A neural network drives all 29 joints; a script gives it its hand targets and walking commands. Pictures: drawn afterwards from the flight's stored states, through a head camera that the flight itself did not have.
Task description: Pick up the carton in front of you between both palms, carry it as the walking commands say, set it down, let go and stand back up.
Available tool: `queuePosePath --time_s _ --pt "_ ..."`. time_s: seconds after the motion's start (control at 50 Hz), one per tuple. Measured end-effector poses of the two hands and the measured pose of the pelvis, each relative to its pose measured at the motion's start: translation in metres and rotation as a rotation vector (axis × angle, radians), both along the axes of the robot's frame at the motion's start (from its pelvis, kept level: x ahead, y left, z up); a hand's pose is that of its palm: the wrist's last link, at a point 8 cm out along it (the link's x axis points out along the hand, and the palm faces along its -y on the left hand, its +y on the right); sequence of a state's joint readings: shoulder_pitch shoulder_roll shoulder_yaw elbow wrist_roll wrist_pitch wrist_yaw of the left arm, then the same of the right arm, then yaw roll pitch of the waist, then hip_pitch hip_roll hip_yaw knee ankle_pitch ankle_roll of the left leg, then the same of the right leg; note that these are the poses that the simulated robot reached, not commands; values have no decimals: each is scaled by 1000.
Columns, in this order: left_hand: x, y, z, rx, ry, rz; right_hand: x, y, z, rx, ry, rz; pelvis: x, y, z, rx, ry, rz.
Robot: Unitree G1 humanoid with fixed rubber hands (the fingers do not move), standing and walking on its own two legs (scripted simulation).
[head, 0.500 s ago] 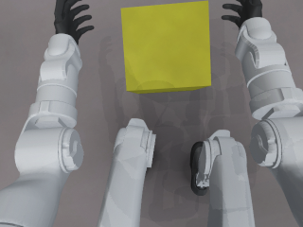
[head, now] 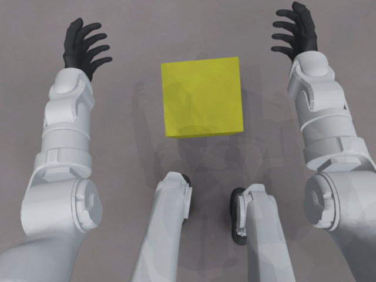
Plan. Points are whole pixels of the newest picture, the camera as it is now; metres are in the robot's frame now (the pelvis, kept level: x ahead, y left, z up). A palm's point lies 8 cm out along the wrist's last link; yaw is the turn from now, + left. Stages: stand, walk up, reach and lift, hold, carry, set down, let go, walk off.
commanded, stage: set down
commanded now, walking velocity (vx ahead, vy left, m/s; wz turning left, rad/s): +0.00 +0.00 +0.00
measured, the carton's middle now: (201, 104) +0.49 +0.07 -0.43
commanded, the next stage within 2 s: let go in 0.18 s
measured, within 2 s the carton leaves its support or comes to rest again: neither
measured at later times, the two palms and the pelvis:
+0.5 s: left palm (29, 85) +0.41 +0.28 +0.02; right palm (362, 86) +0.45 -0.14 +0.02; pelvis +0.04 +0.01 +0.13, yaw +0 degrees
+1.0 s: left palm out of the picture +0.27 +0.24 +0.14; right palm out of the picture +0.31 -0.22 +0.13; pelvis +0.10 +0.00 +0.21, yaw +2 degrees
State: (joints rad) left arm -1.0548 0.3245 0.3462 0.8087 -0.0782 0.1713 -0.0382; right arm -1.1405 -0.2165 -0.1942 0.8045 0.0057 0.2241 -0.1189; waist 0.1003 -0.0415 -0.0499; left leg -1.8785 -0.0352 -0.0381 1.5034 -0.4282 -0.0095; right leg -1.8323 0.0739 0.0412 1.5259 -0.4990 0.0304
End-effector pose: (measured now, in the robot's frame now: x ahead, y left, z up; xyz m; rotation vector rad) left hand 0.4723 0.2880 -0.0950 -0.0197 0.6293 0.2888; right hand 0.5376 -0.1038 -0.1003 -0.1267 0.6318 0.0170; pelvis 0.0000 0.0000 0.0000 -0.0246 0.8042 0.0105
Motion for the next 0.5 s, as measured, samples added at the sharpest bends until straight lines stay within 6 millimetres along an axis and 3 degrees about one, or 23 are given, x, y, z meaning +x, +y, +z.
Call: queuePosePath --time_s 0.16,0.3,0.38,0.5 --pt "0 -1 48 0 -4 -13 -3 -3 49 0 2 -2 8 2 46 -2 -9 6" --pt "-5 -3 78 22 24 -54 -13 -8 79 -28 15 -9 17 5 81 -3 -26 6" --pt "-22 -5 90 54 73 -116 -37 -16 92 -73 42 -24 25 9 101 -4 -57 6" --pt "-63 -4 116 86 145 -186 -87 -31 116 -103 92 -46 43 14 133 -3 -147 7"
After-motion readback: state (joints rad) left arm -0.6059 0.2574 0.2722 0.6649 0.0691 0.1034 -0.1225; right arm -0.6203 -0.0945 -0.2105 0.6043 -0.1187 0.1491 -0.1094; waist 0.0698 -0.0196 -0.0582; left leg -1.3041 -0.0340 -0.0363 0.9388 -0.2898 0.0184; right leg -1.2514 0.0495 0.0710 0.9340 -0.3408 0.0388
